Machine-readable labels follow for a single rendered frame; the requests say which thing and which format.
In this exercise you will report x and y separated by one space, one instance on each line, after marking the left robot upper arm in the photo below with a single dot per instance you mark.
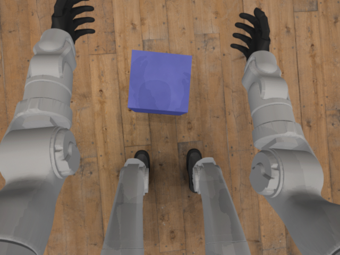
35 163

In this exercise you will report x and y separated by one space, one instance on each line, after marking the left robot forearm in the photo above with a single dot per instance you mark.
48 86

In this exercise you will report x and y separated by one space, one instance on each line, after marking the robot right thigh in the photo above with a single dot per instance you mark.
223 231

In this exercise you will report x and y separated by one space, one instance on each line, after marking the robot thigh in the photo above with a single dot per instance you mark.
124 235
223 231

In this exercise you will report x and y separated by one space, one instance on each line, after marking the robot left thigh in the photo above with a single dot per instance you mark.
124 235

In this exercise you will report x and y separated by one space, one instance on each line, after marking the robot left hand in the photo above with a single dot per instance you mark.
63 16

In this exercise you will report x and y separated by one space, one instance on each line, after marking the right robot upper arm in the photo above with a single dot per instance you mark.
291 181

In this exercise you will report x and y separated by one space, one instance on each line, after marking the robot right hand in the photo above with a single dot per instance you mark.
259 34

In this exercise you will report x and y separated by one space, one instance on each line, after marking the carton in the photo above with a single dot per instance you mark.
159 83

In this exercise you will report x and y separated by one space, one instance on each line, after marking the right robot forearm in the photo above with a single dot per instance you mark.
270 106

